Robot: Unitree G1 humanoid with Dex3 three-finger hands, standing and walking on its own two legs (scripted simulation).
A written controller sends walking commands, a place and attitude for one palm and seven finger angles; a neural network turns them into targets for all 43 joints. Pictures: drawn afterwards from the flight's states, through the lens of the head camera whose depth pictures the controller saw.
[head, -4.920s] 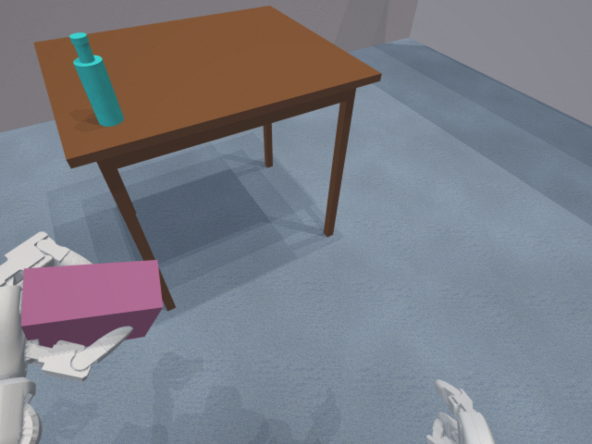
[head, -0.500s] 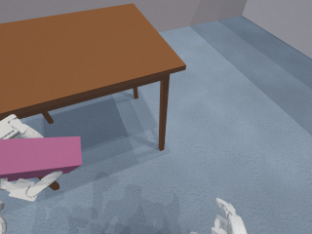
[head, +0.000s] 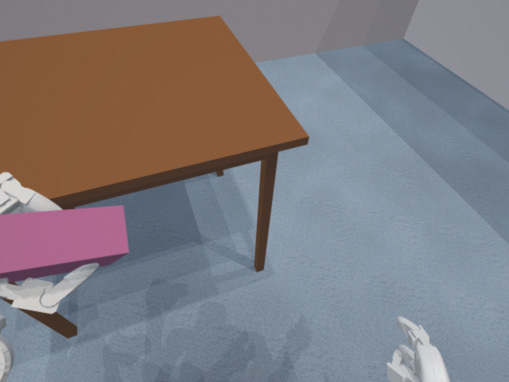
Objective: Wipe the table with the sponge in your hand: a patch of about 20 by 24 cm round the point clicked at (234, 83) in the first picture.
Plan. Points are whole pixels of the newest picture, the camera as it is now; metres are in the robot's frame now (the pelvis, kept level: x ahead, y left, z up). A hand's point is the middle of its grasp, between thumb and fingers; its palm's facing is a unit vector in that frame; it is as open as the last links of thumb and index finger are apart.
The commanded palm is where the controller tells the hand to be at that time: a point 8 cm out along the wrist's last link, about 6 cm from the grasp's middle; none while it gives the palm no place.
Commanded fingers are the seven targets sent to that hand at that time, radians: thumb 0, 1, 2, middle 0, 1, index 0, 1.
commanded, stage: take the last steps up to it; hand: left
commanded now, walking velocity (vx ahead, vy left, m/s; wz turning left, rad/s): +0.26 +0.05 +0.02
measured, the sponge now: (79, 243) +0.23 +0.22 +0.17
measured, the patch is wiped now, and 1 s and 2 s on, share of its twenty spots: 0.00 0.00 0.00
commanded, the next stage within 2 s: come to a stop and stand still in 0.58 s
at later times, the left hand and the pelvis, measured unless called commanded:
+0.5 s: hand (135, 180) +0.31 +0.18 +0.18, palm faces +0.40 -0.78 -0.48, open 9.2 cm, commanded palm +0.25 +0.23 +0.19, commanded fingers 0.00 0.10 1.30 -1.20 -1.60 -1.20 -1.60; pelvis +0.10 -0.06 +0.01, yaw +2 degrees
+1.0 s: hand (145, 155) +0.35 +0.18 +0.18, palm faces +0.43 -0.78 -0.46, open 9.2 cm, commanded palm +0.30 +0.22 +0.19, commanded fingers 0.00 0.10 1.30 -1.20 -1.60 -1.20 -1.60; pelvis +0.15 -0.06 +0.01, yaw +3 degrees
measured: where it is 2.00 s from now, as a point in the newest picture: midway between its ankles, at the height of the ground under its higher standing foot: outside the picture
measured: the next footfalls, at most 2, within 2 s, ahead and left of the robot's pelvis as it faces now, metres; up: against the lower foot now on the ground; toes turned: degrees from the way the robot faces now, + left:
right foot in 0.30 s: +0.15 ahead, -0.14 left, +0.00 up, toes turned -9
left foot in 0.70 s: +0.20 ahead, +0.09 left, +0.00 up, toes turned +10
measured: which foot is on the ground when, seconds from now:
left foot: down 0.00-0.30, up 0.32-0.68, down 0.70-1.00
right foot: up 0.00-0.28, down 0.30-0.70, up 0.72-0.92, down 0.94-1.00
